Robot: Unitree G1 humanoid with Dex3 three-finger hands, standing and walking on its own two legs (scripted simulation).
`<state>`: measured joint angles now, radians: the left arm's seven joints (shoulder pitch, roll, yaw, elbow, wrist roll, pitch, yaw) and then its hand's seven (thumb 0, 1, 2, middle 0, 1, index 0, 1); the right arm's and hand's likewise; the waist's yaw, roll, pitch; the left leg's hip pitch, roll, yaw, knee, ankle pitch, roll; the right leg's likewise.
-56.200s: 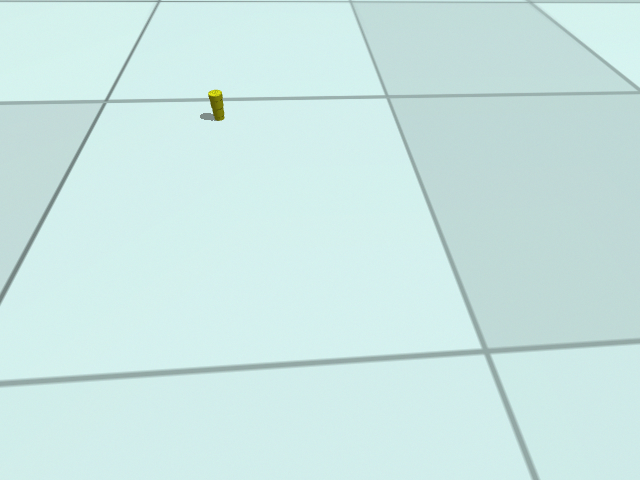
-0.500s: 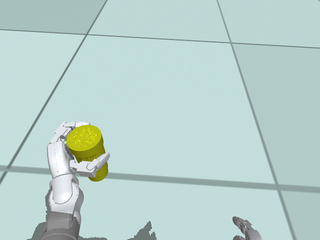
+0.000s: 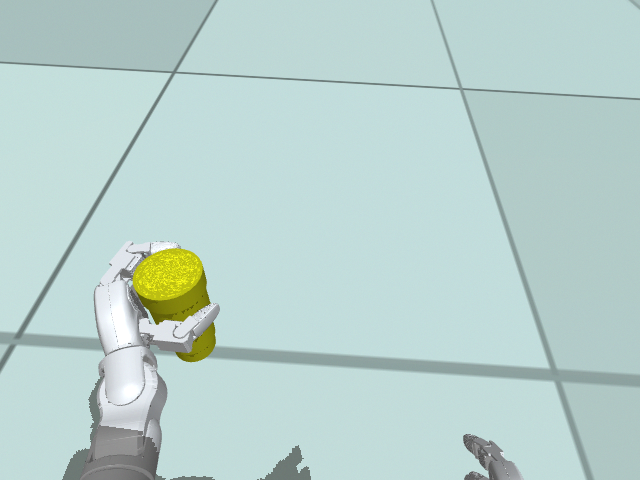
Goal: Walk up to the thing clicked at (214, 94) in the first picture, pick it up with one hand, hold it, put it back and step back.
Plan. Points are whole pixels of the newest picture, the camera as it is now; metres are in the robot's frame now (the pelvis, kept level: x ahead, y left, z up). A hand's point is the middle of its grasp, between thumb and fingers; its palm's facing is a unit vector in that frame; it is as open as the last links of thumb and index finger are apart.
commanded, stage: hold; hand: left
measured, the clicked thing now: (183, 312) +0.33 +0.17 +0.03
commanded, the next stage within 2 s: crouch in 0.36 s
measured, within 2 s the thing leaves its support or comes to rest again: neither
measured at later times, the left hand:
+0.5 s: hand (172, 294) +0.33 +0.18 +0.06, palm faces +0.33 -0.94 +0.01, open 10.6 cm
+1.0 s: hand (181, 337) +0.35 +0.21 -0.09, palm faces +0.37 -0.93 +0.00, open 10.5 cm
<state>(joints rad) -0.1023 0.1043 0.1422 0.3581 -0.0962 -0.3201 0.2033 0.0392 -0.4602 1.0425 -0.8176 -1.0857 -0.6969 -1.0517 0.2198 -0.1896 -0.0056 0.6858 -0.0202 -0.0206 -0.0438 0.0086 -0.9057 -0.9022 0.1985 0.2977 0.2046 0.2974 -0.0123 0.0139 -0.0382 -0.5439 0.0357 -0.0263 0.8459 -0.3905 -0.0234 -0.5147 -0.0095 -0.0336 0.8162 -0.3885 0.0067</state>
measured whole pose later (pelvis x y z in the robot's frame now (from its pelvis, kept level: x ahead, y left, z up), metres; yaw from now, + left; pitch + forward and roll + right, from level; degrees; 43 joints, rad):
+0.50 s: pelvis +0.00 +0.00 +0.00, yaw +0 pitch +5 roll -1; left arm -0.11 0.11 0.15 0.35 -0.10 -0.31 0.19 0.04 -0.45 1.03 -0.82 -1.08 -0.70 -1.05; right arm 0.20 -0.19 0.00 0.67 -0.02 -0.03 -0.05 0.01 -0.90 -0.90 0.20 0.30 0.20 0.30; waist -0.01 0.01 -0.04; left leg -0.55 0.04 -0.03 0.84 -0.39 -0.03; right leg -0.51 -0.01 -0.04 0.81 -0.39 0.00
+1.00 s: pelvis -0.02 +0.00 -0.09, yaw -1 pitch +21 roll -2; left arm -0.32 0.18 0.31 0.78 -0.09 -0.67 0.13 0.03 -0.44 1.02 -0.81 -1.07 -0.70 -1.04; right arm 0.18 -0.23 -0.03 0.68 -0.06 -0.04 0.02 0.01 -0.90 -0.90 0.20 0.30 0.20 0.30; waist -0.05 -0.02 -0.15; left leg -1.16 0.04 -0.05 1.33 -0.54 -0.03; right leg -1.13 -0.01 -0.04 1.30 -0.54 0.00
